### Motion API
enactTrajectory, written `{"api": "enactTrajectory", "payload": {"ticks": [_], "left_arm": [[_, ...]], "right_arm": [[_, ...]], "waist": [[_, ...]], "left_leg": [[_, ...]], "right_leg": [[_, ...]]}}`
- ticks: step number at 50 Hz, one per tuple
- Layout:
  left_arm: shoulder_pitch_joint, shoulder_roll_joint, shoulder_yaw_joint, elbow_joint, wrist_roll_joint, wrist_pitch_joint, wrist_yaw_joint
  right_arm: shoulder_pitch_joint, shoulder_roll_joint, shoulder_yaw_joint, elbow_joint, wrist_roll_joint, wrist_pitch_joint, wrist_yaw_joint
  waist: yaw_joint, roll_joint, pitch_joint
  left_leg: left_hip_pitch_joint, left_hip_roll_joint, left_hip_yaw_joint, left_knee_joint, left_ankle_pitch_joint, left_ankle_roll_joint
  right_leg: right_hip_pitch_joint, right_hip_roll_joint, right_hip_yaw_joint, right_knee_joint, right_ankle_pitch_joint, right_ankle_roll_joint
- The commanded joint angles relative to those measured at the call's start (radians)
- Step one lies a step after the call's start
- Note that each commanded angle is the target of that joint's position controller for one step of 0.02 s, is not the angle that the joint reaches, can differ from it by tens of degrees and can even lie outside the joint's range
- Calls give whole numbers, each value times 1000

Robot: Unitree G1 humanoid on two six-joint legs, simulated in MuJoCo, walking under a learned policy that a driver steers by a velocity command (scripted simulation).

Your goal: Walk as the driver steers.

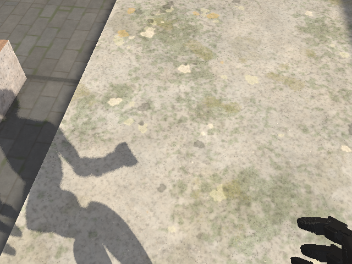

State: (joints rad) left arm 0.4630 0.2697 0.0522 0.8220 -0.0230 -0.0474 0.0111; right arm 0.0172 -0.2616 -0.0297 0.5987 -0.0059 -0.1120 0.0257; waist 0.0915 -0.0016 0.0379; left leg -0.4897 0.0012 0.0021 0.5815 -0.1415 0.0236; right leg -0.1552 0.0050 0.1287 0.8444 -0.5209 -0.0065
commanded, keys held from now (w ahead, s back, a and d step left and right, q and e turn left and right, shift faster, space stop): w+e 0.84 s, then w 0.04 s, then no key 0.12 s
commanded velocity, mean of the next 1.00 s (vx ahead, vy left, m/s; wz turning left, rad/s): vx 0.48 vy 0.00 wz -0.53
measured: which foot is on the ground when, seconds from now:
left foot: down 0.00-0.46, up 0.48-0.92, down 0.94-1.00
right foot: up 0.00-0.44, down 0.46-0.96, up 0.98-1.00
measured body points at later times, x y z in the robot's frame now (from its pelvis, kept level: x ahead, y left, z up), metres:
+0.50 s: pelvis +0.26 -0.06 -0.01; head +0.29 -0.09 +0.44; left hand +0.54 +0.11 -0.08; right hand +0.21 -0.36 -0.13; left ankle +0.11 +0.12 -0.68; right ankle +0.33 -0.17 -0.72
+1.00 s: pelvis +0.53 -0.13 +0.00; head +0.56 -0.15 +0.45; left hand +0.73 +0.09 -0.11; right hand +0.60 -0.46 -0.07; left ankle +0.68 -0.09 -0.72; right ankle +0.34 -0.17 -0.69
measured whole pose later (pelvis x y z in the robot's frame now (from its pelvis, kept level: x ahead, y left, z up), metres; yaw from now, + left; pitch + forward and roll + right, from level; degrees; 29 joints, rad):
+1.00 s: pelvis +0.53 -0.13 +0.00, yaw -33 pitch +2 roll +1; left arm 0.35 0.31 0.07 0.73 -0.01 -0.02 0.02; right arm 0.04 -0.27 -0.04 0.68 -0.03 -0.12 0.03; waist 0.06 -0.01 0.02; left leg -0.47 -0.04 0.00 0.53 -0.11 0.02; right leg -0.19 0.10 0.22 0.85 -0.53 -0.02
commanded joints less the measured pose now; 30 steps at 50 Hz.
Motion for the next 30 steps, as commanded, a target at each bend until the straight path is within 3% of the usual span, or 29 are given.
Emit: {"api": "enactTrajectory", "payload": {"ticks": [1, 2, 3, 4, 7, 9, 12, 17, 19, 20, 21, 22, 23, 24, 25, 26, 27, 28, 29, 30], "left_arm": [[-49, 128, 22, -122, -30, -24, 5], [-91, 119, 22, -125, -20, -20, 6], [-115, 110, 27, -134, -7, -13, 4], [-106, 92, 27, -137, -9, -2, -2], [-142, 59, 22, -157, -3, 25, -8], [-189, 56, 19, -177, 6, 29, -11], [-269, 52, 12, -194, 3, 20, -34], [-435, 57, 6, -262, -1, 18, -63], [-457, 75, 13, -286, 2, 19, -69], [-441, 90, 22, -292, 5, 23, -70], [-390, 113, 35, -288, 8, 29, -67], [-261, 149, 60, -259, 6, 33, -62], [-78, 219, 98, -211, 2, 42, -46], [-44, 341, 120, -205, -9, 43, -28], [-39, 323, 102, -252, -4, 20, -38], [-55, 244, 80, -240, 5, 3, -47], [-98, 216, 71, -234, 6, -7, -47], [-168, 183, 60, -242, 5, -9, -44], [-217, 157, 50, -255, 13, -11, -41], [-240, 150, 46, -264, 21, -12, -37]], "right_arm": [[313, -131, -55, 20, 4, 12, -13], [261, -111, -48, 27, 0, 13, -12], [223, -90, -44, 37, -7, 13, -11], [202, -88, -45, 46, -14, 8, -13], [182, -104, -59, 73, -7, -15, -14], [188, -124, -68, 94, -7, -19, -19], [192, -152, -76, 111, -6, -10, -27], [262, -210, -94, 148, 19, 16, -30], [272, -230, -101, 158, 31, 30, -30], [270, -246, -106, 159, 36, 36, -31], [267, -261, -110, 159, 43, 43, -33], [253, -262, -109, 158, 51, 52, -34], [268, -229, -95, 150, 41, 51, -38], [343, -95, -51, 102, -14, 39, -32], [313, -104, -36, 72, -1, 2, -22], [180, -189, -59, 48, 43, -17, -14], [149, -178, -53, 33, 47, -28, -15], [155, -170, -52, 48, 21, -30, -25], [173, -179, -59, 55, 4, -23, -30], [185, -180, -61, 58, 0, -11, -28]], "waist": [[-182, 162, -212], [-155, 80, -150], [-128, 91, -98], [-102, 125, -80], [-79, 96, -25], [-80, 68, -4], [-105, 49, 12], [-161, 29, 57], [-157, 40, 52], [-138, 59, 27], [-103, 80, -18], [-22, 74, -89], [59, 39, -184], [-15, -233, -248], [-3, -214, -440], [41, -95, -332], [8, -74, -215], [-40, -11, -150], [-79, -27, -119], [-102, -44, -109]], "left_leg": [[676, 379, -525, -278, -236, 176], [549, 331, -408, -292, -113, 161], [456, 291, -317, -321, -40, 158], [392, 273, -250, -356, -9, 155], [316, 276, -137, -428, 87, 179], [327, 282, -73, -444, 146, 186], [351, 252, 41, -448, 181, 162], [471, 287, 120, -426, 193, 133], [536, 296, 150, -364, 325, 114], [556, 294, 169, -301, 495, 103], [567, 285, 188, -200, 674, 92], [533, 257, 221, -17, 781, 69], [369, 215, 236, 238, 669, 30], [-72, 79, 219, 618, -192, -38], [-263, -39, -40, 813, -482, -49], [-358, 15, -98, 831, -381, -31], [-362, 53, -84, 757, -286, -16], [-302, 93, -85, 676, -220, -20], [-224, 117, -91, 610, -177, -27], [-171, 123, -92, 582, -153, -34]], "right_leg": [[-622, -59, -8, 481, 75, -8], [-580, -95, -21, 451, 148, -1], [-553, -118, -22, 410, 187, 0], [-507, -139, -21, 393, 215, 1], [-515, -152, -28, 345, 265, 12], [-554, -156, -20, 263, 336, 22], [-529, -145, -53, 74, 496, 17], [-524, -121, -127, -131, 503, -26], [-503, -93, -165, -174, 423, -56], [-449, -59, -197, -185, 368, -76], [-360, -16, -230, -193, 318, -98], [-182, 38, -258, -248, 339, -129], [113, 54, -212, -276, 384, -168], [457, -216, 259, -304, 372, -309], [582, -352, 731, -501, 140, -442], [517, -330, 622, -560, 145, -370], [379, -293, 490, -559, 212, -335], [237, -251, 382, -554, 318, -302], [125, -216, 309, -568, 419, -288], [58, -193, 278, -591, 462, -285]]}}
Velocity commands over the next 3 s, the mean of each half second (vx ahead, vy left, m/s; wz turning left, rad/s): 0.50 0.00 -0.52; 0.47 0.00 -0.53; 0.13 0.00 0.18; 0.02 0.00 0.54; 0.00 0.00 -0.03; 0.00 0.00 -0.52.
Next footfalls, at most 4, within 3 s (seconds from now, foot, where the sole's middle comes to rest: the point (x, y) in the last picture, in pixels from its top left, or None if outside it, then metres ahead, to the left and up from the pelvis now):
0.46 right None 0.37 -0.18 -0.76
0.94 left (228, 197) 0.71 -0.12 -0.76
1.36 right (282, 227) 0.60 -0.32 -0.76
1.72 left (217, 200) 0.69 -0.07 -0.76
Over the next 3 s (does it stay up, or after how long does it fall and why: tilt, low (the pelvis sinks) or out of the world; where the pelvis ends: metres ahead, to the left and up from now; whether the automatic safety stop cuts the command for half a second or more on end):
stays up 0.61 -0.23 0.02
